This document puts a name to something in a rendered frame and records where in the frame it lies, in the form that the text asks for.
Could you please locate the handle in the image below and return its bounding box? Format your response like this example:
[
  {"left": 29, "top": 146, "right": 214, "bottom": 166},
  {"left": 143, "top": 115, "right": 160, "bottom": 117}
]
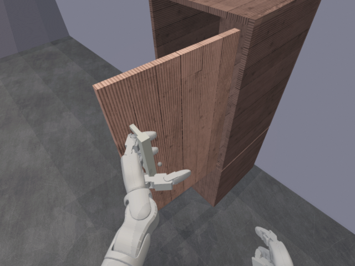
[{"left": 129, "top": 124, "right": 157, "bottom": 177}]

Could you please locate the left robot hand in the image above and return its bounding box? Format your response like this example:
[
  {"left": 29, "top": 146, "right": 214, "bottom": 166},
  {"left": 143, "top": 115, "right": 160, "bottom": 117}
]
[{"left": 121, "top": 131, "right": 191, "bottom": 194}]

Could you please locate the robot left forearm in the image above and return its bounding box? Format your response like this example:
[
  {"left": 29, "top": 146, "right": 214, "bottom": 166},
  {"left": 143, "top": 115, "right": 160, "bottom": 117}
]
[{"left": 101, "top": 188, "right": 159, "bottom": 266}]

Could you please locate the right robot hand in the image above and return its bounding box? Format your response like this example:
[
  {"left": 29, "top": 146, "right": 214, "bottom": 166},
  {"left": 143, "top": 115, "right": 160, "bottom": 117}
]
[{"left": 252, "top": 227, "right": 293, "bottom": 266}]

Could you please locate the cupboard door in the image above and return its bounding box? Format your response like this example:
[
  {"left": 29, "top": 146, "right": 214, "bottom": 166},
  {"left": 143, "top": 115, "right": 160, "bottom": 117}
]
[{"left": 92, "top": 28, "right": 241, "bottom": 211}]

